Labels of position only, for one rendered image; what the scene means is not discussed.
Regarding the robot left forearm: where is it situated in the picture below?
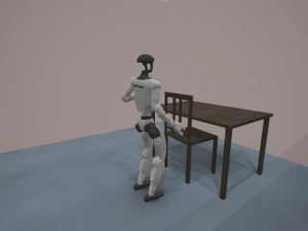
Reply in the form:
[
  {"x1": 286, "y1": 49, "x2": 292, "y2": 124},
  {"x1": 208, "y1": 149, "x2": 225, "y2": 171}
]
[{"x1": 129, "y1": 93, "x2": 135, "y2": 101}]

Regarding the table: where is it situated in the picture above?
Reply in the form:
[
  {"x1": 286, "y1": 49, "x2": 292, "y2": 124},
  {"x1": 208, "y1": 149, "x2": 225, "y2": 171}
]
[{"x1": 150, "y1": 101, "x2": 273, "y2": 200}]

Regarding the chair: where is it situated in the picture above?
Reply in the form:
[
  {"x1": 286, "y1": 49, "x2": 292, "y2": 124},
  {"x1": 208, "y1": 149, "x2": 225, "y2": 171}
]
[{"x1": 164, "y1": 91, "x2": 218, "y2": 184}]

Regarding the robot head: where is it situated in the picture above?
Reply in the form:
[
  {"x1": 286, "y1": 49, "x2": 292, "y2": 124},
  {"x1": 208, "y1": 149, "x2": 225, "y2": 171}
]
[{"x1": 137, "y1": 54, "x2": 155, "y2": 80}]

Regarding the left robot foot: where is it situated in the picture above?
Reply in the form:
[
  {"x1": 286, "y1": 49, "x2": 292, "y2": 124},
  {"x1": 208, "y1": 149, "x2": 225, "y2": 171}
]
[{"x1": 134, "y1": 181, "x2": 151, "y2": 191}]

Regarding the left robot upper arm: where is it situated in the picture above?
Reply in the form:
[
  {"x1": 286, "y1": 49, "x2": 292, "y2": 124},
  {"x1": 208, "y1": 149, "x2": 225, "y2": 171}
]
[{"x1": 120, "y1": 77, "x2": 138, "y2": 103}]

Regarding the robot right hand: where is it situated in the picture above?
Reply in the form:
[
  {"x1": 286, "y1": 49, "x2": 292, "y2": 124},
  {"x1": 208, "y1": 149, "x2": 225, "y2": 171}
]
[{"x1": 172, "y1": 122, "x2": 186, "y2": 137}]

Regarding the robot right forearm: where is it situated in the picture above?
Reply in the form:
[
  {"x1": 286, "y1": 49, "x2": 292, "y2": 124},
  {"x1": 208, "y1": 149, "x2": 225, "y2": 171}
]
[{"x1": 156, "y1": 105, "x2": 176, "y2": 127}]

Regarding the right robot upper arm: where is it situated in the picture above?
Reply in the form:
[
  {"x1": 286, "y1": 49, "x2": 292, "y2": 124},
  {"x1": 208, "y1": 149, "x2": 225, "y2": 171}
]
[{"x1": 149, "y1": 79, "x2": 162, "y2": 113}]

